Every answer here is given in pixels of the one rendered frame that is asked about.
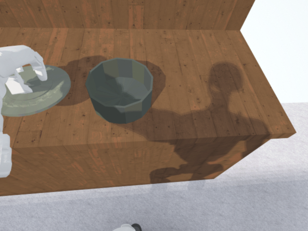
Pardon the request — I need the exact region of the left robot shin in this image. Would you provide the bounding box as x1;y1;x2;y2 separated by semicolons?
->
121;224;134;230

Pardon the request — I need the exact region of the left robot forearm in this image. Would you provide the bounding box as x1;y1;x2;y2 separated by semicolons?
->
0;51;15;132

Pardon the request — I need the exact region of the lid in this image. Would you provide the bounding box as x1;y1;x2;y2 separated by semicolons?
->
1;65;71;117

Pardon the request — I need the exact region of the pot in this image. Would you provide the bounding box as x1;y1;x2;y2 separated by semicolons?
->
85;58;153;124

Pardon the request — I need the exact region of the table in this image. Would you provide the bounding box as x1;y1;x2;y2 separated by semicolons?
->
0;0;296;196

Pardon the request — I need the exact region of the robot left hand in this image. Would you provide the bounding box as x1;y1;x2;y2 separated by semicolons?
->
0;45;47;95

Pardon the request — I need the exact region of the left robot upper arm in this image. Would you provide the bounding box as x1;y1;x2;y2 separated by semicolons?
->
0;132;12;178

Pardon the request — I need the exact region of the knob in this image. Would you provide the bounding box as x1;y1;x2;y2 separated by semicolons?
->
12;69;41;88

